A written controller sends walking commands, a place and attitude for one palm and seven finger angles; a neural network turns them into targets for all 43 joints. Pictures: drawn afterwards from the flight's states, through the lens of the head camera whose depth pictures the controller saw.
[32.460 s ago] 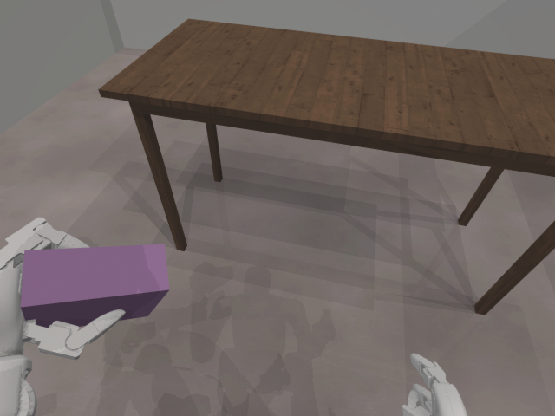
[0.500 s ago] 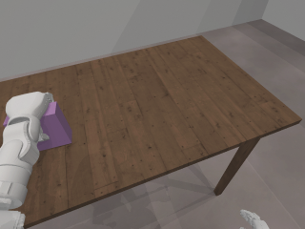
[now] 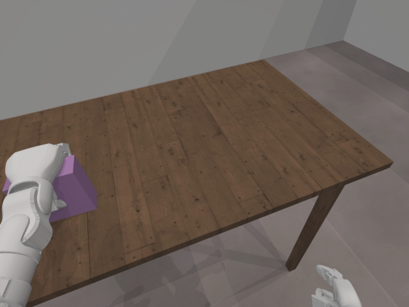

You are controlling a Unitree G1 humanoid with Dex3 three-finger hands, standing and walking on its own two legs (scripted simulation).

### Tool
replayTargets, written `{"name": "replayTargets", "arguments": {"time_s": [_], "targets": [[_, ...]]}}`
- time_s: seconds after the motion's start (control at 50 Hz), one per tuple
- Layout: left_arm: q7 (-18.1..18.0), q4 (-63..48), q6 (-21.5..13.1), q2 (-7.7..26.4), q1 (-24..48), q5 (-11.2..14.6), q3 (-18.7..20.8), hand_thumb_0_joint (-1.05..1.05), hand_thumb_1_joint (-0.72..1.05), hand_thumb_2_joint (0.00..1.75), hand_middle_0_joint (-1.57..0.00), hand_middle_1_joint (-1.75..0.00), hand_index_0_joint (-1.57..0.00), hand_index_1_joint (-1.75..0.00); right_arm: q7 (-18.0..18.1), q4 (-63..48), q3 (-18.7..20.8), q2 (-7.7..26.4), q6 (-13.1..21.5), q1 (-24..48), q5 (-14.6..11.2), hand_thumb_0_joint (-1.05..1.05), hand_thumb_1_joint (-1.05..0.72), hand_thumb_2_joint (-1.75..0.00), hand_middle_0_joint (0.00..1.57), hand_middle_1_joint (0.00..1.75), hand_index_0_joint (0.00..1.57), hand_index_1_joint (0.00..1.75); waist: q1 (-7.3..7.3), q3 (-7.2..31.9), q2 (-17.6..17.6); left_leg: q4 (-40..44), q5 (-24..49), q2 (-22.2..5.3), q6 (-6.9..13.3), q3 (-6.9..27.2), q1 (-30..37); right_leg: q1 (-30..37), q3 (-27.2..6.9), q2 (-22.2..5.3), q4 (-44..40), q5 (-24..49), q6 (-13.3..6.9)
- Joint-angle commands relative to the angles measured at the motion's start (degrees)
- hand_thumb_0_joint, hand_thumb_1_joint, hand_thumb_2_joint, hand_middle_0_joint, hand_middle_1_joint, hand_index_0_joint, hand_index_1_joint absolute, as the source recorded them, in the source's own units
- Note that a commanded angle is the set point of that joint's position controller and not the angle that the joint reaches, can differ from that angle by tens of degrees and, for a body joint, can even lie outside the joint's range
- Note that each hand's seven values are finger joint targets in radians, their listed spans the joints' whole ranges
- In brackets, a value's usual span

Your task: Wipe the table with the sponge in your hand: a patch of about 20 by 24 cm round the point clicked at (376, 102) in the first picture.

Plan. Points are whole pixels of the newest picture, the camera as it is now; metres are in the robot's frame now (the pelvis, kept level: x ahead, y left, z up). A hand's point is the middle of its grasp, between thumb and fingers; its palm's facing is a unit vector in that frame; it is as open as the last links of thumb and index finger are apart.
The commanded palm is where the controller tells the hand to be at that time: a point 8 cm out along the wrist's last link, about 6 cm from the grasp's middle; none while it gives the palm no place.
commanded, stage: wipe back along the first lane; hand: left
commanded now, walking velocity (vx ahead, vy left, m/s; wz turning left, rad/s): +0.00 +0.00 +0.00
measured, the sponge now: (60, 197) +0.30 +0.34 +0.06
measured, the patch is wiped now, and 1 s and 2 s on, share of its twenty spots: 0.95 0.95 0.95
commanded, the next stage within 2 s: lift the sponge slowly off the table in 0.86 s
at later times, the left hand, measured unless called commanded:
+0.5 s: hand (44, 206) +0.25 +0.32 +0.11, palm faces +0.05 -0.04 -1.00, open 9.5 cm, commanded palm +0.21 +0.31 +0.14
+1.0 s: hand (42, 227) +0.21 +0.30 +0.11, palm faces +0.08 -0.07 -0.99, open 9.5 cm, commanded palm +0.18 +0.29 +0.15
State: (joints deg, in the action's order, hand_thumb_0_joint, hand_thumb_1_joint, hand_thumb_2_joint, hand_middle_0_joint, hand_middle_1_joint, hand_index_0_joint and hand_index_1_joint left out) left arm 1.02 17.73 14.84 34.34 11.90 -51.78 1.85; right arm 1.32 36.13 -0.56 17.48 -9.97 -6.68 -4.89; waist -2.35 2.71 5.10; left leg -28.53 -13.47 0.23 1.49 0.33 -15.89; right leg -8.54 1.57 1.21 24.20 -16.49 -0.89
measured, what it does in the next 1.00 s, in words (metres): stands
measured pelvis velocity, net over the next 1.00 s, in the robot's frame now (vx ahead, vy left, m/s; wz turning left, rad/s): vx -0.01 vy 0.00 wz -0.01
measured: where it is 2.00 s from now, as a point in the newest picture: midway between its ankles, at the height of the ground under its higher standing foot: outside the picture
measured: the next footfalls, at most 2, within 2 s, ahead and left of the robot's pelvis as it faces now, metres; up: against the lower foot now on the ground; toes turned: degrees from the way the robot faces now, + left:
none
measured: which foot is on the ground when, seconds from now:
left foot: down 0.00-1.00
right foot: down 0.00-1.00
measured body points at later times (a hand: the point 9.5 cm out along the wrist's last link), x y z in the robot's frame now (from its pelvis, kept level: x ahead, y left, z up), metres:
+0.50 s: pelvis -0.01 +0.01 +0.00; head -0.03 -0.03 +0.45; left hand +0.25 +0.32 +0.16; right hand +0.22 -0.21 -0.09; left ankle +0.02 +0.10 -0.74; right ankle -0.04 -0.11 -0.74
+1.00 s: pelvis -0.01 +0.00 +0.00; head -0.04 -0.03 +0.45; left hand +0.20 +0.30 +0.16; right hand +0.22 -0.21 -0.08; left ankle +0.02 +0.10 -0.74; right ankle -0.04 -0.11 -0.74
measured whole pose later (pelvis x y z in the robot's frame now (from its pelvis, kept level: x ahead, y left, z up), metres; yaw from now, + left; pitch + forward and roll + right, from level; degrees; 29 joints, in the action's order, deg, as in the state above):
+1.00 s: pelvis -0.01 +0.00 +0.00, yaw -1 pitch -3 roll -1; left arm -0.7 -13.3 25.0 30.6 -11.7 -50.0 -0.8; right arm 0.9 34.7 -2.1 16.2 -7.6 -2.8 -4.4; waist -5.6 2.3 6.3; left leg -29.5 -13.6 0.4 1.6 -0.7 -13.4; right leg -7.0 0.5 1.0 26.7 -17.2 -0.6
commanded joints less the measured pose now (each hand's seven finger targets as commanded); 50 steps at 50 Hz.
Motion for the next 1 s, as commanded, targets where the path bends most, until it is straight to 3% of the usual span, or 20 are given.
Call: {"name": "replayTargets", "arguments": {"time_s": [0.0,0.02,0.08,0.12,0.16,0.22,0.24,0.38,0.42,0.46,0.5,0.52,0.66,0.72,0.78,0.82,0.86,0.92,0.94,0.98], "targets": [[0.83,-9.16,1.21,11.73,1.94,1.33,4.86,0.00,0.10,1.30,-1.20,-1.60,-1.20,-1.60,-0.13,-9.16,2.39,7.07,2.76,9.05,0.30,0.00,-0.90,-0.90,0.20,0.30,0.20,0.30,-2.11,9.27,-3.82,1.43,16.31,1.66,2.14,0.90,6.76,1.38,-0.56,1.48,-1.95,20.73,-2.70],[0.76,-10.87,1.25,13.15,0.88,1.83,6.72,0.00,0.10,1.30,-1.20,-1.60,-1.20,-1.60,-0.22,-9.47,2.22,7.17,2.89,9.88,0.35,0.00,-0.90,-0.90,0.20,0.30,0.20,0.30,-2.72,9.86,-4.13,1.69,16.80,1.50,2.09,1.35,6.76,2.16,-1.03,1.62,-1.62,21.03,-3.06],[0.36,-13.43,2.36,10.74,-2.82,2.93,5.35,0.00,0.10,1.30,-1.20,-1.60,-1.20,-1.60,-0.24,-9.60,2.26,6.84,2.95,9.95,0.34,0.00,-0.90,-0.90,0.20,0.30,0.20,0.30,-2.55,7.90,-4.10,1.74,15.84,1.43,1.94,1.05,6.20,1.22,-0.41,1.45,-1.80,20.19,-2.51],[-0.06,-15.51,2.84,12.87,-2.76,3.05,7.26,0.00,0.10,1.30,-1.20,-1.60,-1.20,-1.60,-0.12,-9.71,2.04,7.03,3.10,11.43,0.37,0.00,-0.90,-0.90,0.20,0.30,0.20,0.30,-3.04,8.13,-4.15,1.97,15.44,1.44,1.92,1.30,6.39,1.38,-1.46,1.71,-1.76,19.47,-2.88],[-0.13,-15.89,3.83,9.22,-3.74,3.11,4.30,0.00,0.10,1.30,-1.20,-1.60,-1.20,-1.60,-0.11,-9.68,1.97,6.55,3.26,10.97,0.24,0.00,-0.90,-0.90,0.20,0.30,0.20,0.30,-2.56,6.49,-3.86,2.35,14.75,1.26,1.75,1.40,6.17,-0.04,-0.18,1.72,-1.98,17.31,-2.64],[-0.28,-18.44,4.54,10.26,-4.51,2.78,5.27,0.00,0.10,1.30,-1.20,-1.60,-1.20,-1.60,0.10,-9.91,1.80,6.60,3.74,12.51,0.31,0.00,-0.90,-0.90,0.20,0.30,0.20,0.30,-3.10,7.35,-3.90,2.66,14.46,1.08,1.77,1.77,7.19,0.07,-0.99,2.03,-1.97,16.28,-2.96],[-0.37,-19.26,4.80,8.23,-5.62,3.02,3.60,0.00,0.10,1.30,-1.20,-1.60,-1.20,-1.60,0.12,-10.19,1.91,6.24,3.90,11.87,0.31,0.00,-0.90,-0.90,0.20,0.30,0.20,0.30,-2.96,7.89,-3.46,2.37,14.55,1.21,1.83,1.48,7.10,0.43,-0.33,1.75,-1.75,16.20,-2.67],[-0.25,-20.95,6.13,5.44,-7.18,2.82,1.31,0.00,0.10,1.30,-1.20,-1.60,-1.20,-1.60,0.26,-10.07,1.54,5.87,4.65,12.72,0.35,0.00,-0.90,-0.90,0.20,0.30,0.20,0.30,-2.98,7.08,-4.58,3.06,12.56,0.93,1.72,1.96,7.66,-0.51,-0.15,1.93,-2.27,13.54,-2.67],[-0.29,-23.42,6.25,7.79,-8.77,3.19,3.57,0.00,0.10,1.30,-1.20,-1.60,-1.20,-1.60,0.15,-10.44,1.30,5.94,4.71,14.39,0.43,0.00,-0.90,-0.90,0.20,0.30,0.20,0.30,-3.69,7.78,-4.34,3.16,12.41,0.90,1.66,2.21,7.97,0.52,-1.36,2.10,-2.10,13.95,-2.99],[-0.17,-23.19,6.91,4.90,-9.03,3.34,1.35,0.00,0.10,1.30,-1.20,-1.60,-1.20,-1.60,0.08,-10.46,1.09,5.56,4.84,13.56,0.41,0.00,-0.90,-0.90,0.20,0.30,0.20,0.30,-3.14,6.65,-5.39,2.97,13.02,0.84,1.56,1.99,7.26,-0.09,-0.34,1.89,-1.99,14.63,-2.64],[-0.07,-25.08,7.25,4.50,-11.65,3.41,1.19,0.00,0.10,1.30,-1.20,-1.60,-1.20,-1.60,-0.14,-10.70,1.17,5.48,4.67,14.06,0.41,0.00,-0.90,-0.90,0.20,0.30,0.20,0.30,-3.56,6.02,-4.43,3.21,12.68,0.84,1.53,1.96,7.25,0.07,-0.27,1.81,-2.05,14.21,-2.54],[-0.17,-27.04,7.37,6.14,-11.67,3.47,2.57,0.00,0.10,1.30,-1.20,-1.60,-1.20,-1.60,-0.23,-10.99,0.96,5.53,4.85,15.10,0.45,0.00,-0.90,-0.90,0.20,0.30,0.20,0.30,-3.90,6.61,-3.27,3.46,12.63,0.69,1.50,2.30,7.65,0.51,-1.06,2.15,-1.83,13.92,-2.94],[-0.48,-29.98,8.89,1.55,-14.45,3.09,-1.31,0.00,0.10,1.30,-1.20,-1.60,-1.20,-1.60,-0.34,-11.38,0.71,4.89,5.44,15.35,0.44,0.00,-0.90,-0.90,0.20,0.30,0.20,0.30,-3.63,5.13,-4.13,3.82,10.98,0.49,1.42,2.43,7.14,-0.60,-0.44,2.10,-1.96,11.44,-2.70],[-0.62,-31.79,9.41,4.10,-15.83,3.27,1.14,0.00,0.10,1.30,-1.20,-1.60,-1.20,-1.60,-0.18,-11.24,0.68,5.21,5.39,16.77,0.61,0.00,-0.90,-0.90,0.20,0.30,0.20,0.30,-4.25,4.92,-5.14,4.02,10.00,0.56,1.45,2.40,7.18,-0.05,-2.02,2.30,-2.14,11.42,-2.88],[-0.63,-31.15,10.04,2.76,-18.28,3.42,0.45,0.00,0.10,1.30,-1.20,-1.60,-1.20,-1.60,-0.12,-11.02,0.71,5.00,5.44,15.63,0.59,0.00,-0.90,-0.90,0.20,0.30,0.20,0.30,-4.17,4.58,-5.83,3.45,10.68,0.78,1.41,2.09,6.61,-0.01,-1.41,1.97,-1.91,12.14,-2.52],[-0.68,-33.86,10.20,4.45,-19.90,3.37,2.02,0.00,0.10,1.30,-1.20,-1.60,-1.20,-1.60,-0.26,-11.32,0.58,5.07,5.48,17.05,0.71,0.00,-0.90,-0.90,0.20,0.30,0.20,0.30,-4.80,5.12,-4.42,3.53,11.07,0.73,1.39,2.28,7.08,0.64,-2.72,2.28,-1.64,12.91,-2.93],[-0.41,-34.21,10.70,2.09,-21.65,3.58,0.16,0.00,0.10,1.30,-1.20,-1.60,-1.20,-1.60,-0.38,-11.58,0.43,4.70,5.67,16.36,0.57,0.00,-0.90,-0.90,0.20,0.30,0.20,0.30,-4.46,4.47,-5.30,2.90,11.89,0.78,1.38,2.08,6.51,0.24,-1.65,1.93,-1.35,13.70,-2.54],[-0.48,-36.43,10.92,5.10,-21.77,3.21,2.38,0.00,0.10,1.30,-1.20,-1.60,-1.20,-1.60,-0.21,-11.53,0.44,5.03,5.68,17.37,0.82,0.00,-0.90,-0.90,0.20,0.30,0.20,0.30,-4.72,4.05,-4.35,3.09,10.20,0.73,1.41,2.32,6.67,-0.20,-3.22,2.28,-1.65,11.90,-2.79],[-0.47,-36.23,11.13,2.90,-20.85,2.99,0.43,0.00,0.10,1.30,-1.20,-1.60,-1.20,-1.60,-0.18,-11.77,0.37,4.71,5.74,16.54,0.62,0.00,-0.90,-0.90,0.20,0.30,0.20,0.30,-4.18,3.90,-4.63,2.89,10.38,0.71,1.37,1.97,6.08,-0.56,-1.88,1.96,-1.28,11.50,-2.53],[-0.56,-35.64,11.24,4.01,-20.22,3.17,1.22,0.00,0.10,1.30,-1.20,-1.60,-1.20,-1.60,0.08,-11.33,0.53,4.88,5.69,16.16,0.71,0.00,-0.90,-0.90,0.20,0.30,0.20,0.30,-4.31,2.76,-4.17,3.26,9.03,0.72,1.44,2.14,5.99,-1.09,-2.05,2.01,-1.88,9.92,-2.48]]}}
